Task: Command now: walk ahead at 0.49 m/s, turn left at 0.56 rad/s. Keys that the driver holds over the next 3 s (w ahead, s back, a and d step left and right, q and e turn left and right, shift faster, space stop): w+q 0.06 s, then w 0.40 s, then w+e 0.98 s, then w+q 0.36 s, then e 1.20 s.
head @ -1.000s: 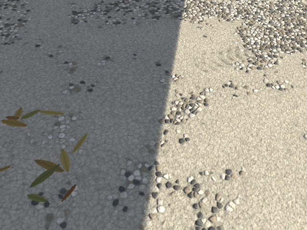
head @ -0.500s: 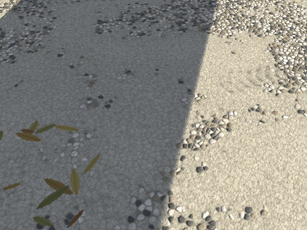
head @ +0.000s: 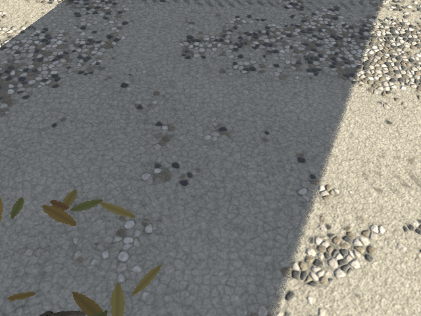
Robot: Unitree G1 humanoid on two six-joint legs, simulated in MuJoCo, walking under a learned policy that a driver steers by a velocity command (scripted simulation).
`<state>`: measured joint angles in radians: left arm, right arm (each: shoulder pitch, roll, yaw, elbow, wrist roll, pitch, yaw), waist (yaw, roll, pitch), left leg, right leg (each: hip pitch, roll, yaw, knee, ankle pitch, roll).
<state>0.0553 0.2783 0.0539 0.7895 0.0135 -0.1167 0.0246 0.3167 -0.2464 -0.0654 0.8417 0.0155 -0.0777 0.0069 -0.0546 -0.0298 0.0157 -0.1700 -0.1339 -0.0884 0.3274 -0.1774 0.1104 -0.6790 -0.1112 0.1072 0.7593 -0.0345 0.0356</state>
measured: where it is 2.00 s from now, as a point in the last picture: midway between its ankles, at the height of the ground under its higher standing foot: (235, 160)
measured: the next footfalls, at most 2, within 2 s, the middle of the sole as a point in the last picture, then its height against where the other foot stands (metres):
right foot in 0.18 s outside the picture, level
left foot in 0.68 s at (156, 305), level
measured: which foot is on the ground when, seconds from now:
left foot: down 0.00-0.20, up 0.22-0.66, down 0.68-1.00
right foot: up 0.00-0.16, down 0.18-0.68, up 0.70-1.00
